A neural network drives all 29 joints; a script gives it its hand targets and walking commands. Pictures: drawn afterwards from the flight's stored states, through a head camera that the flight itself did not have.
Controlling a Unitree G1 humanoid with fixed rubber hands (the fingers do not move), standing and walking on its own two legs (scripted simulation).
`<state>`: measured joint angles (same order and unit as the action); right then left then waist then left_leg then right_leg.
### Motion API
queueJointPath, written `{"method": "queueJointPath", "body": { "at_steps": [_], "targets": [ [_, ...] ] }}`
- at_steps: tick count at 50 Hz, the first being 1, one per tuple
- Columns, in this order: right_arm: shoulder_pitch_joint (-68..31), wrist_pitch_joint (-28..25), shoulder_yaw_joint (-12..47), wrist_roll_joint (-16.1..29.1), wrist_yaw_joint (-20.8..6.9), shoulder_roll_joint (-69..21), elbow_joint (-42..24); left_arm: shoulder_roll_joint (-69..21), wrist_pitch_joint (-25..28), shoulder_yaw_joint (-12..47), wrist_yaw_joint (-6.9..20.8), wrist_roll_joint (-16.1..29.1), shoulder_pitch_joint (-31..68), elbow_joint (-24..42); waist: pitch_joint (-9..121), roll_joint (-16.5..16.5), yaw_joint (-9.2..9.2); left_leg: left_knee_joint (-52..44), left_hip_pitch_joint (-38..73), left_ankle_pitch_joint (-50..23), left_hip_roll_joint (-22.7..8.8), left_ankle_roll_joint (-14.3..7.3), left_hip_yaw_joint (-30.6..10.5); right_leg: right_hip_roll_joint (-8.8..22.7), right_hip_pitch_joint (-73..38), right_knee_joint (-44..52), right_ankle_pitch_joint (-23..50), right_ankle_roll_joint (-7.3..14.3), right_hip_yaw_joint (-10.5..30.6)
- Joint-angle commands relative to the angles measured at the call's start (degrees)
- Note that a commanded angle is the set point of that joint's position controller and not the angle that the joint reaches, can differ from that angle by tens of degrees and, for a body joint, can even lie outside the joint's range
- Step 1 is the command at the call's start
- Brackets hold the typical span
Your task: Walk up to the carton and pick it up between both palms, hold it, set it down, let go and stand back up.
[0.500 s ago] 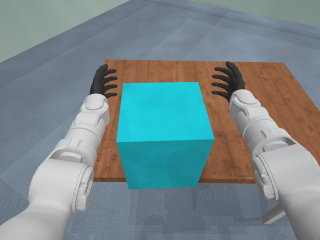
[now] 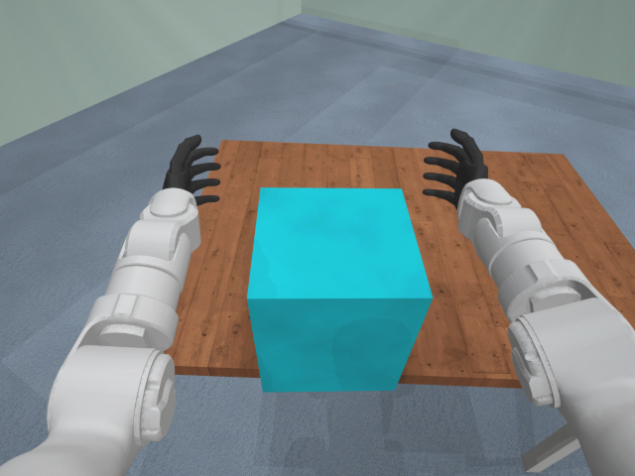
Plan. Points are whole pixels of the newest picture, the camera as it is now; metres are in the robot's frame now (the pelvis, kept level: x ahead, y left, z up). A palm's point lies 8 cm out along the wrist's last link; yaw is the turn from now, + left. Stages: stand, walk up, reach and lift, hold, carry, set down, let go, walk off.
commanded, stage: set down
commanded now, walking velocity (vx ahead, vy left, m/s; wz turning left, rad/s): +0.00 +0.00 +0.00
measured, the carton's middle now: (330, 293) +0.41 +0.01 -0.01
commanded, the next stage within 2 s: none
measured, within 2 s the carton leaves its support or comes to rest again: neither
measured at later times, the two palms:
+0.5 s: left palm (206, 276) +0.36 +0.17 +0.09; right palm (475, 272) +0.38 -0.17 +0.10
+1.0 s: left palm (210, 356) +0.29 +0.16 +0.02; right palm (487, 371) +0.29 -0.19 +0.01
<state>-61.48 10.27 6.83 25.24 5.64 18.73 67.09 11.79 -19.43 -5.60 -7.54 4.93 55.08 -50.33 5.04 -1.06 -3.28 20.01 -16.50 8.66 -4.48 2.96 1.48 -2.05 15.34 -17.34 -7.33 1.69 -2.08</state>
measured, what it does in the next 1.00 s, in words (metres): stands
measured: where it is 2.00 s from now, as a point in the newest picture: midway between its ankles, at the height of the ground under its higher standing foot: outside the picture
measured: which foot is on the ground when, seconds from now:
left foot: down 0.00-1.00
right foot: down 0.00-1.00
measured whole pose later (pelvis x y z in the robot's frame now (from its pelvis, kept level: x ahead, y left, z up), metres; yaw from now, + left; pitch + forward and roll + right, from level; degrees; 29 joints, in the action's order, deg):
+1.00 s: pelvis +0.00 +0.01 +0.00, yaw -2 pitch -2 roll +0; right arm -9.5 -11.4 1.6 12.2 2.1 9.8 37.1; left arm -0.2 -0.4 -1.8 -7.7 -2.5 6.2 -23.5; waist -1.6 -1.2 -0.7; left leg 18.9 -6.3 10.2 -3.3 2.2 2.7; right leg -1.4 7.3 -19.4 -9.7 1.3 0.5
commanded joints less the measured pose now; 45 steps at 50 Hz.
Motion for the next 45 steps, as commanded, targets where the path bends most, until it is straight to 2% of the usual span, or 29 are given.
{"method": "queueJointPath", "body": {
  "at_steps": [1,7,9,11,15,18,22,28,35,40,41,42,43,45],
  "targets": [
    [-11.38,-4.82,-3.38,-3.65,0.06,6.32,-12.97,-0.76,2.27,0.37,1.88,-1.68,9.49,17.56,21.99,2.12,3.51,1.84,15.53,-21.68,4.92,0.87,1.26,-2.74,-12.01,-0.07,19.74,-3.84,0.02],
    [-8.28,-9.39,-6.91,-6.38,-0.3,6.13,-27.45,0.09,4.94,-1.72,0.2,-3.26,6.96,33.5,25.83,3.3,2.4,3.35,19.44,-23.88,5.11,1.42,1.21,-3.43,-10.19,-1.24,18.75,-3.87,-1.26],
    [-7.66,-9.85,-7.03,-7.0,-0.46,5.81,-31.07,-0.46,4.87,-1.68,-0.57,-3.26,5.61,36.14,26.4,2.98,2.05,3.47,19.87,-21.96,4.99,0.93,1.33,-3.33,-8.76,-1.31,16.35,-3.54,-1.04],
    [-6.66,-9.57,-6.79,-7.5,-0.67,5.09,-32.27,-1.29,4.36,-1.55,-1.01,-3.09,3.56,35.76,25.48,1.74,1.63,2.79,18.79,-17.8,4.83,-0.21,1.51,-2.9,-7.79,-1.21,12.65,-3.15,-0.41],
    [-2.71,-7.89,-6.3,-9.07,-1.13,2.36,-29.38,-3.48,3.13,-1.89,-0.96,-2.99,-1.66,29.13,19.33,-1.87,0.63,-0.54,14.57,-7.14,4.58,-3.25,1.84,-1.38,-6.52,-0.02,3.12,-3.07,1.45],
    [1.71,-7.3,-5.4,-9.66,-1.08,0.25,-27.2,-4.75,3.34,-3.05,-0.4,-3.82,-5.6,25.65,15.38,-2.85,-0.18,-2.14,13.0,-4.77,4.9,-4.12,2.18,-0.8,-7.52,0.54,0.05,-3.39,2.46],
    [6.81,-8.92,-4.27,-9.84,-0.64,-1.32,-26.96,-5.44,5.76,-4.38,0.46,-5.96,-8.92,26.62,13.7,-2.46,-0.44,-2.68,13.16,-6.59,5.47,-3.79,2.59,-0.85,-10.64,0.12,3.4,-3.73,2.76],
    [13.13,-14.05,-4.9,-11.17,0.35,-2.66,-30.51,-6.86,11.2,-3.94,1.25,-8.14,-12.92,31.69,12.43,-0.84,0.93,-2.78,12.03,-8.4,6.27,-2.79,3.03,-0.92,-15.05,-1.43,11.02,-3.95,2.83],
    [21.09,-17.55,-7.19,-12.67,-0.25,-2.84,-36.06,-9.02,13.99,1.21,0.25,-6.11,-20.39,36.03,11.1,-0.14,2.78,-1.13,16.18,-8.49,5.53,-2.1,2.44,-1.24,-9.62,-0.27,6.08,-2.43,1.9],
    [28.52,-18.67,-7.23,-13.28,-1.34,-2.95,-39.02,-9.59,14.65,2.47,-0.39,-5.46,-27.74,37.25,9.82,-0.84,1.93,-0.79,18.45,-10.19,4.98,-2.08,1.79,-1.19,-7.86,0.27,4.19,-1.71,1.86],
    [38.58,-19.98,-7.7,-13.28,-1.79,-4.28,-36.57,-11.66,15.83,5.11,0.05,-5.73,-36.44,37.99,8.57,1.09,4.63,-0.31,21.28,-13.94,4.68,-1.5,1.05,-1.27,-7.46,0.84,7.79,-1.26,1.58],
    [37.75,-21.27,-7.24,-13.17,-2.2,-3.89,-37.25,-10.76,16.94,3.58,0.34,-7.12,-35.37,38.12,9.4,2.73,3.25,0.16,22.19,-17.01,4.85,-0.98,1.14,-1.18,-7.26,1.08,8.7,-0.8,1.71],
    [36.39,-22.04,-7.62,-13.31,-2.65,-3.19,-37.18,-10.18,18.03,3.59,0.31,-7.48,-33.81,37.48,9.69,2.81,3.38,0.71,21.98,-17.34,4.79,-0.77,1.02,-1.28,-6.65,0.93,8.48,-0.67,1.68],
    [39.44,-23.65,-6.68,-12.76,-3.68,-3.55,-36.93,-10.59,20.51,3.66,-0.04,-7.92,-37.15,35.94,7.95,2.41,2.74,0.54,21.63,-17.69,4.72,-0.62,0.93,-1.34,-6.97,1.07,8.76,-0.28,1.9]
  ]
}}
